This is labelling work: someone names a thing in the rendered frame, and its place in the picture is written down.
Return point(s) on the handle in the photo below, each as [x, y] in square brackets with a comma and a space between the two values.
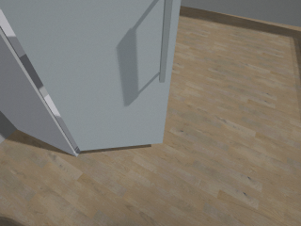
[165, 39]

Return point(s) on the fridge door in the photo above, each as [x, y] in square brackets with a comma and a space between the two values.
[99, 61]

